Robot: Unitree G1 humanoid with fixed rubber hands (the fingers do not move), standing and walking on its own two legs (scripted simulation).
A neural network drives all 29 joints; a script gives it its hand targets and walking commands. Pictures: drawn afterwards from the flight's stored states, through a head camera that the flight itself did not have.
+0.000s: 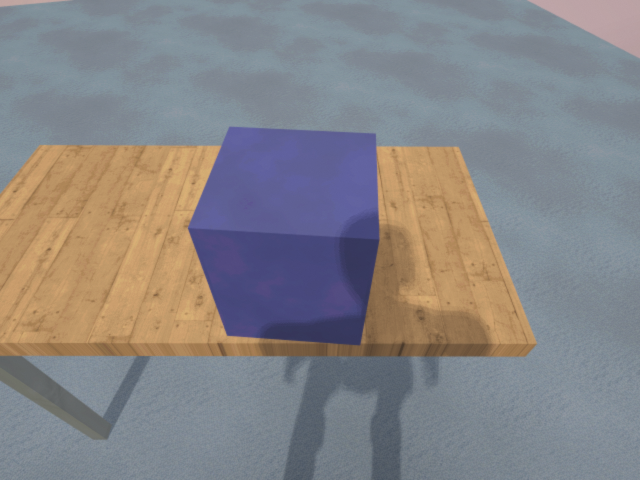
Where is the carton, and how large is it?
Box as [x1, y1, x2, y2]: [188, 127, 379, 344]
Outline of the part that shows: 229,127 188,226 190,235 227,335 359,344 379,239 375,134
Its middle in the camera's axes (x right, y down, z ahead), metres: -0.03 +0.00 +0.58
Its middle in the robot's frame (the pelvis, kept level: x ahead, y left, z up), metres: +0.45 +0.06 +0.03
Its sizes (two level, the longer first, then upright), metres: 0.210 0.200 0.250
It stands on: a table, 0.67 m high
